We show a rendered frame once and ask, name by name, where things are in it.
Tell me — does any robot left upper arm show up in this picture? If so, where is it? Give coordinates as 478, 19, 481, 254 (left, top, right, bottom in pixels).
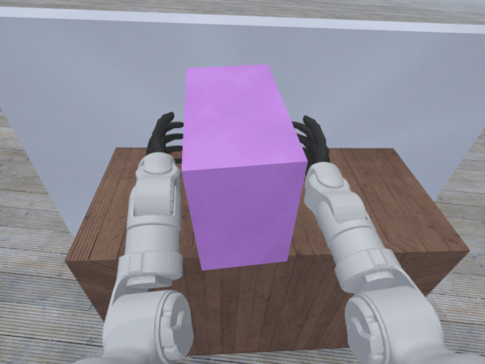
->
72, 290, 194, 364

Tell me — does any left robot forearm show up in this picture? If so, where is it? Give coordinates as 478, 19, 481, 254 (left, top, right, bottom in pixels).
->
102, 152, 183, 350

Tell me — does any pedestal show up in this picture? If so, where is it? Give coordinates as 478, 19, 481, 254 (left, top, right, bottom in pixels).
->
65, 147, 470, 356

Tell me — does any left robot hand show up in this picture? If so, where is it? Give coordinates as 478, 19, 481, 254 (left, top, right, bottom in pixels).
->
145, 112, 183, 164

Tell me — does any robot right upper arm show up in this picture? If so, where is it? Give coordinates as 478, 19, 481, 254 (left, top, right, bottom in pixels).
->
345, 286, 485, 364

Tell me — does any carton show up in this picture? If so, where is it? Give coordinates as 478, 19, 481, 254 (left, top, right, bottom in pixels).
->
181, 64, 308, 271

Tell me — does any right robot forearm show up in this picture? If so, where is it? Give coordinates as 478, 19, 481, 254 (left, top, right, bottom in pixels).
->
304, 162, 444, 342

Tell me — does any right robot hand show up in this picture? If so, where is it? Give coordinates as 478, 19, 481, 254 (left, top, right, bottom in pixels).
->
292, 115, 330, 176

